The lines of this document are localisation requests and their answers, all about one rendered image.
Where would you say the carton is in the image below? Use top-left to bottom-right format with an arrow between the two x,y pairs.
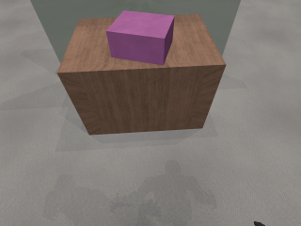
106,10 -> 175,66

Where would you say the pedestal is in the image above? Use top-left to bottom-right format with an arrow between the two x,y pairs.
57,14 -> 227,136

